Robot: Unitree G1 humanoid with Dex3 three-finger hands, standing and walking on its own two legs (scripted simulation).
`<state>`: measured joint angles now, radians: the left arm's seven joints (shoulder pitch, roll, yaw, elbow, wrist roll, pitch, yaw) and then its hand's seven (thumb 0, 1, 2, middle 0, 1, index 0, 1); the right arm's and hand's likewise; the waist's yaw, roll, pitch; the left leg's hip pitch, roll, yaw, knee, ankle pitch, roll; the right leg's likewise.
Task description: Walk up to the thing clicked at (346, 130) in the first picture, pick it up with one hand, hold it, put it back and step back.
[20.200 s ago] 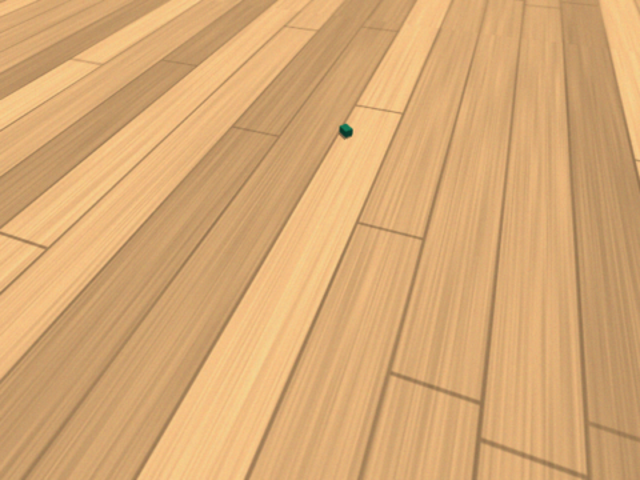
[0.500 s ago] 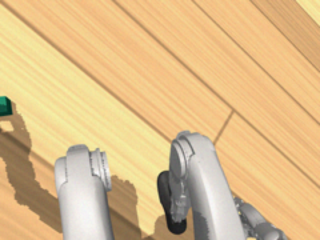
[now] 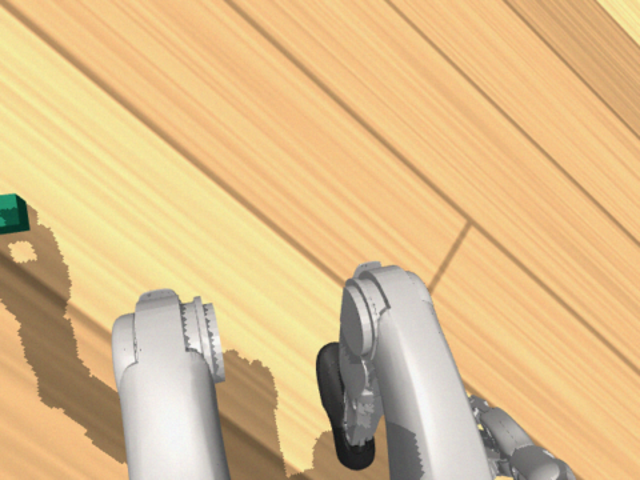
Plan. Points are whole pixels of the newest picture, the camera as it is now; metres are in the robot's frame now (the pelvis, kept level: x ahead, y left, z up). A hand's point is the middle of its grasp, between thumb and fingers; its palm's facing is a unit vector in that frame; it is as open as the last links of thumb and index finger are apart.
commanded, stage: rise first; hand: left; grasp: from above
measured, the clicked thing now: out of the picture +0.44 +0.40 -0.29
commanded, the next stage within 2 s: none
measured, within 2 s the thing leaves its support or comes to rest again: neither
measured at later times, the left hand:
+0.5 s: hand out of the picture +0.39 +0.42 -0.15, palm faces -0.43 -0.14 -0.89, open 11.2 cm
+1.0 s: hand out of the picture +0.39 +0.43 -0.15, palm faces -0.44 -0.13 -0.89, open 11.4 cm
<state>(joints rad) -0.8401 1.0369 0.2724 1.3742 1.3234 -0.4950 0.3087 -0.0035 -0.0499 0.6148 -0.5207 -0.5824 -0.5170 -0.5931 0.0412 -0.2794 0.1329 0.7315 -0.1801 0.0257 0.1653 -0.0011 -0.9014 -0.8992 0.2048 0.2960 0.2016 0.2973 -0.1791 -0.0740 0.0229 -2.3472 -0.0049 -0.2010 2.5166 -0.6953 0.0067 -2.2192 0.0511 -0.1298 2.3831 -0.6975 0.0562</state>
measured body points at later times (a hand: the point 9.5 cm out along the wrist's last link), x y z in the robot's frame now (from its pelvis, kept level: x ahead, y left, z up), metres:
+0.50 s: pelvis +0.00 +0.00 +0.00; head +0.22 +0.12 +0.37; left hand +0.41 +0.43 -0.10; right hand +0.11 -0.26 -0.09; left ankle +0.07 +0.12 -0.27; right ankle +0.11 -0.13 -0.27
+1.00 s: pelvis +0.00 +0.00 +0.00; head +0.23 +0.13 +0.37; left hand +0.41 +0.43 -0.10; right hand +0.11 -0.26 -0.09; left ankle +0.07 +0.12 -0.27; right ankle +0.11 -0.13 -0.27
